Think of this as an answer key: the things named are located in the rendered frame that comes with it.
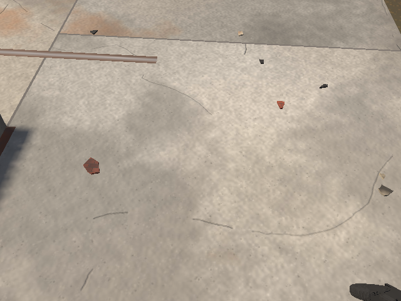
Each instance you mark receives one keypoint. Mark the right robot hand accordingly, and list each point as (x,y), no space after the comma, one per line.
(372,292)

